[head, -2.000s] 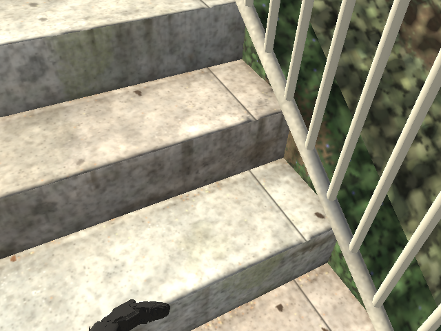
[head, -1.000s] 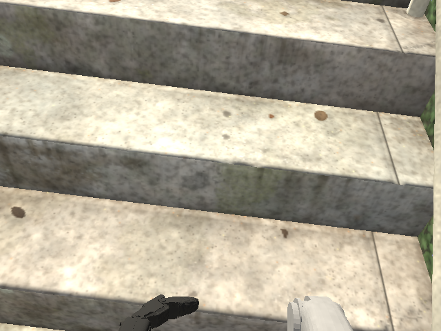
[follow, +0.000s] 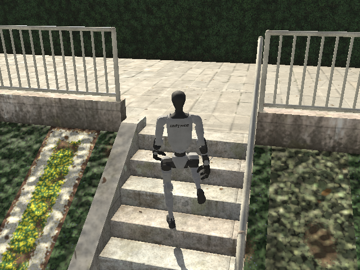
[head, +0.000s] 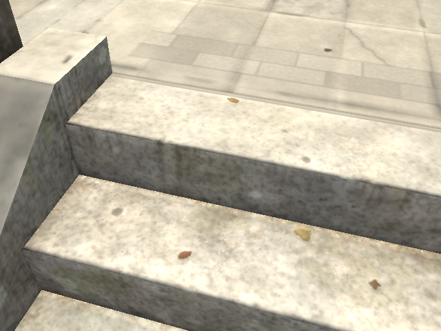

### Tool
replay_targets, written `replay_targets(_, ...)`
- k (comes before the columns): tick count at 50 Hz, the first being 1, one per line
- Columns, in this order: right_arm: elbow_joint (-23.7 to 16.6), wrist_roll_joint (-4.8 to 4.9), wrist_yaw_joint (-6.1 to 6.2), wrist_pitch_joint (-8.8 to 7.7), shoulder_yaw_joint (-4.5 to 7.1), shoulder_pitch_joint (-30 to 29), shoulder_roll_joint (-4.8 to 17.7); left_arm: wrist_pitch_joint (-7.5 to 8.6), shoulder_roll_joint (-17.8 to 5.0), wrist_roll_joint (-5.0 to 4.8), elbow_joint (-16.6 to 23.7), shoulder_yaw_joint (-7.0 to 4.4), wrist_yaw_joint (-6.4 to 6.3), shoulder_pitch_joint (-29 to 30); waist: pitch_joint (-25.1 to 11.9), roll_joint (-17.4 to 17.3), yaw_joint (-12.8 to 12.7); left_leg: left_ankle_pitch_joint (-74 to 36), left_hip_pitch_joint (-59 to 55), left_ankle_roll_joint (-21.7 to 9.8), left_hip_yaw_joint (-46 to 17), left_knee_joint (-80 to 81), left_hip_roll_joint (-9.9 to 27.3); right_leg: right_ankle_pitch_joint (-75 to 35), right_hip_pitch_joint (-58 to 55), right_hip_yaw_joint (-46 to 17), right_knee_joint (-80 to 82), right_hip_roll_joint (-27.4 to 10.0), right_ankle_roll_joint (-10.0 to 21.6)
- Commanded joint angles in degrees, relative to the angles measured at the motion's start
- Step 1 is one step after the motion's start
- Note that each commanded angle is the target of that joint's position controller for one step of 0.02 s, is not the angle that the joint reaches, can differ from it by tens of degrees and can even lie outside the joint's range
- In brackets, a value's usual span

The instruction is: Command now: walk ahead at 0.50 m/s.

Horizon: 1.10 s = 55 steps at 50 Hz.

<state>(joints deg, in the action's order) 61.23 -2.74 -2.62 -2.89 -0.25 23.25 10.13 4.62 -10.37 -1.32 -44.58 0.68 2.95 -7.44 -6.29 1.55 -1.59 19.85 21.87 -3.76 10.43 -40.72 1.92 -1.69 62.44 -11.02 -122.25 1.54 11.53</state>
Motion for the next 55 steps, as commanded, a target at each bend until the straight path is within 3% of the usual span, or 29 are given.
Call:
replay_targets(1,-2.25,-1.65,-0.29,-1.65,-3.67,-6.13,-5.04,-2.54,9.96,-0.05,0.23,4.76,-0.89,-6.32,8.8,-5.1,-5.76,-12.22,7.49,-1.96,-9.37,21.15,11.68,0.1,14.0,2.29,-19.5,0.76,-2.18)
replay_targets(4,-0.29,0.61,0.08,-1.04,-4.03,-2.38,-3.23,-1.73,9.16,0.41,7.01,6.5,-1.12,6.77,11.72,-4.16,-3.39,-11.79,8.54,1.82,-5.46,25.26,8.26,-2.09,17.54,5.35,-2.86,-0.65,-3.38)
replay_targets(6,1.53,1.09,1.78,-1.13,-3.78,4.34,-1.91,-1.28,7.24,0.57,10.83,6.89,-1.82,17.1,8.99,-6.67,1.32,-10.24,5.3,-1.38,-8.91,31.97,10.12,1.06,15.55,11.02,5.02,-2.52,-6.04)
replay_targets(10,3.87,1.96,4.74,0.14,-1.47,10.39,3.18,-1.57,8.73,1.67,10.76,7.77,-0.34,18.39,2.02,-5.21,1.93,-27.45,-23.12,-5.51,-10.59,36.56,15.15,13.1,15.29,18.05,17.18,-8.59,-6.36)
replay_targets(11,3.27,2.84,4.74,0.73,-1.28,9.44,3.27,-1.17,8.1,1.78,10.72,7.47,0.07,19.33,1.75,-5.27,1.52,-42.47,-22.14,-5.04,-6.06,34.76,13.83,16.4,6.92,20.5,25.02,-7.96,-4.9)
replay_targets(13,3.8,2.24,4.0,0.79,-0.85,11.41,5.47,0.2,6.37,1.67,11.41,6.35,0.36,22.27,-1.12,-11.77,0.84,-89.77,-17.9,-6.32,-3.3,28.55,12.67,27.21,-16.12,28.04,41.33,-0.56,-2.38)
replay_targets(15,3.51,2.1,4.49,-0.25,0.06,8.98,9.89,-0.65,-0.31,1.95,6.67,2.87,-0.15,4.96,-8.4,-22.79,-7.37,-113.37,-27.44,-7.64,-6.38,12.66,14.61,36.0,-29.93,18.15,55.81,1.34,-0.64)
replay_targets(16,1.4,1.3,4.21,-1.53,0.26,4.28,9.73,-1.29,-6.76,3.7,2.52,0.51,-0.12,-8.4,-13.93,-14.35,-11.89,-106.35,-16.59,-7.26,-7.44,-1.49,12.48,27.01,-45.99,-0.06,62.88,-6.72,3.75)
replay_targets(17,0.16,2.6,2.46,-3.43,-0.28,3.78,3.28,-3.49,-12.03,3.64,-1.93,-1.85,-1.4,-17.04,-17.87,5.08,-11.65,-65.1,3.14,-5.05,-9.93,-18.6,2.67,40.55,-60.67,-27.53,90.33,-14.95,10.19)
replay_targets(18,-1.98,2.34,0.32,-4.17,-0.18,-4.28,-0.39,-4.8,-12.87,4.5,-5.98,-2.43,-2.93,-20.6,-15.23,12.47,-11.78,-16.11,17.76,-1.78,-18.31,-50.55,-7.57,51.71,-60.77,-51.68,111.64,-21.04,12.77)
replay_targets(19,-6.7,3.89,-1.64,-4.57,0.03,-10.15,-3.8,-4.28,-6.15,4.41,-8.04,-0.4,-3.01,-16.02,-4.97,9.24,-7.04,-13.4,27.58,-2.33,-27.92,-70.6,-7.28,50.76,-50.44,-48.45,109.79,-21.55,7.75)
replay_targets(20,-12.4,4.4,-2.1,-4.66,-1.1,-16.12,-5.14,-3.44,1.91,4.95,-9.92,1.56,-1.6,-11.03,3.72,4.14,-2.57,-14.78,34.75,-4.67,-25.27,-75.7,-5.42,47.41,-39.88,-33.68,104.36,-20.15,4.25)
replay_targets(21,-14.9,3.84,-1.39,-4.16,-1.58,-17.05,-5.49,-2.35,5.75,4.36,-12.02,2.3,-0.88,-8.98,8.8,-0.05,1.35,-14.8,37.55,-6.33,-22.71,-78.4,-4.15,39.02,-33.32,-21.0,100.48,-18.2,1.32)
replay_targets(23,-15.89,3.36,-0.61,-3.46,-3.22,-10.73,-7.8,-1.54,9.94,4.93,-16.34,3.18,0.22,-8.64,7.3,-2.96,6.38,-18.66,42.14,-9.64,-25.29,-85.57,-4.31,25.3,-34.09,-6.86,97.97,-13.85,-4.05)
replay_targets(28,-17.32,3.34,1.93,-1.11,-4.61,-12.79,-5.35,-1.69,5.25,5.2,-14.95,3.25,0.5,-6.8,8.09,-1.16,8.05,-26.69,45.36,-3.94,-17.85,-72.55,-3.17,12.73,-27.29,13.45,103.48,-9.7,-5.09)
replay_targets(31,-18.62,2.76,2.26,-0.5,-5.3,-19.32,-7.6,-0.82,1.86,4.2,-18.76,2.84,-0.61,-20.11,5.92,2.89,2.7,-25.91,55.61,-1.77,-12.67,-78.67,-1.76,11.62,-41.04,8.9,104.35,-11.54,-2.1)
replay_targets(34,-24.44,4.21,1.06,-1.36,-7.51,-31.85,-10.12,-1.7,0.41,3.44,-20.57,1.92,-2.44,-30.25,9.25,3.01,-3.58,-16.89,77.0,-0.89,-12.39,-76.78,0.98,17.2,-60.28,2.14,105.62,-14.96,-3.76)
replay_targets(37,-32.75,3.84,-0.59,-2.02,-9.22,-44.04,-9.12,-2.68,0.83,2.09,-20.03,1.9,-5.09,-32.5,9.99,2.36,-5.0,-15.45,67.39,0.5,-2.37,-62.2,6.45,12.4,-54.96,0.66,120.61,-18.52,-2.25)
replay_targets(39,-36.39,3.52,-1.21,-2.08,-10.41,-50.72,-10.18,-3.14,-0.31,-0.6,-21.84,1.05,-6.87,-35.59,9.14,2.17,-4.98,-5.72,49.65,-0.08,-0.83,-44.21,8.22,-0.27,-55.52,5.17,127.51,-19.47,-2.22)
replay_targets(41,-32.48,4.16,-1.2,-3.11,-7.16,-37.6,-5.2,-0.56,-4.34,1.01,-22.47,1.01,-4.13,-33.44,-2.9,11.94,2.6,-1.21,12.72,-4.29,7.67,-37.66,-3.11,-72.96,-53.78,15.22,114.4,-16.74,-0.29)
replay_targets(42,-29.29,4.03,-0.68,-2.36,-4.07,-26.42,0.59,-0.16,-9.29,1.12,-22.83,-0.02,-4.0,-33.17,-8.88,18.37,9.02,5.6,8.15,-6.42,4.18,-29.91,-5.36,-92.2,-65.56,14.28,105.85,-17.96,-0.6)
replay_targets(43,-26.64,3.06,-0.55,-1.63,-1.75,-18.05,5.55,-0.17,-13.28,1.53,-21.5,-1.39,-4.18,-28.1,-11.67,20.61,14.02,7.32,2.02,-8.2,-4.73,-22.43,-3.75,-92.67,-67.93,13.47,95.91,-17.65,-1.41)
replay_targets(44,-21.89,0.83,-0.11,-0.78,0.18,-5.09,8.59,0.67,-9.22,2.63,-19.78,-1.31,-3.8,-28.12,-21.35,8.88,15.26,5.03,-20.77,-14.15,-29.14,-16.37,6.41,-82.22,-48.81,10.14,79.36,-13.25,-2.56)
replay_targets(45,-16.97,0.26,1.63,1.16,2.79,4.8,14.73,2.27,-3.91,2.34,-18.44,-0.85,-2.51,-24.75,-25.44,-9.78,16.66,14.33,-32.86,-18.34,-56.62,13.25,15.48,-28.43,-34.32,6.04,59.57,-3.03,-3.59)
replay_targets(46,-14.35,-0.96,2.59,1.94,2.79,4.39,13.44,3.27,0.13,2.07,-18.26,-1.33,-0.79,-20.56,-25.85,-11.17,15.08,20.05,-28.15,-17.86,-72.77,26.99,22.35,3.98,-26.98,-2.89,23.18,4.61,-5.76)
replay_targets(48,-7.93,0.6,1.08,1.06,-1.33,-5.67,-1.14,2.94,6.58,0.88,-4.84,-0.01,1.06,-3.22,-4.84,-4.63,6.03,15.55,-7.32,-8.44,-50.24,21.11,19.92,4.51,-9.26,-3.66,-0.59,1.1,-2.22)
replay_targets(50,-2.1,0.62,-0.17,-1.08,-2.85,-8.17,-8.85,1.42,6.91,0.92,-0.48,0.96,0.62,-4.41,3.3,1.0,-1.22,1.13,0.47,-1.9,-28.95,15.95,14.8,3.27,-3.19,-3.71,-5.4,-0.71,1.75)
replay_targets(53,-2.22,-1.16,-0.58,-0.93,-2.55,-11.15,-7.94,-0.64,9.89,-1.03,-2.54,3.31,0.46,-13.1,6.7,-1.7,-6.64,-11.08,3.11,3.44,-8.3,17.51,11.22,-1.05,3.84,-3.41,-2.05,-1.51,1.75)
replay_targets(55,-1.76,-2.81,-0.49,-0.74,-3.36,-10.98,-5.99,-2.28,9.56,-1.09,-1.83,3.86,-0.59,-9.82,7.47,-4.44,-6.9,-14.31,7.08,2.96,-2.78,20.05,10.07,-4.3,8.05,2.57,-9.22,-0.03,-0.74)
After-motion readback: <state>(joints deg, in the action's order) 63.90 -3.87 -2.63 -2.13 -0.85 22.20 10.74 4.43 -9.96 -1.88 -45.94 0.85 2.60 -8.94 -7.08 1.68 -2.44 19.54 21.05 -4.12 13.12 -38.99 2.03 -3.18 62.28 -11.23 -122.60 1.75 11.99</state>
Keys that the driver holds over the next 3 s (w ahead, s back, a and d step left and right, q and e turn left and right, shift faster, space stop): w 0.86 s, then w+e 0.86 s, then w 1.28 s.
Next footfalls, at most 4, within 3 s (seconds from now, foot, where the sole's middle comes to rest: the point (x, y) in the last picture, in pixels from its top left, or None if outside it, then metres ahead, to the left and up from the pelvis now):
0.30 right None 0.31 -0.11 -0.57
0.86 left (191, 245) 0.66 0.11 -0.38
1.42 right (273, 131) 0.90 -0.09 -0.20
2.02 left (265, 59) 1.30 -0.09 -0.20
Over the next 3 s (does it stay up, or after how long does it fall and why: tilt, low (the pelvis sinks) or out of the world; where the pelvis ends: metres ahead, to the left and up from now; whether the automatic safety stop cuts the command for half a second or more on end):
stays up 1.54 -0.33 0.58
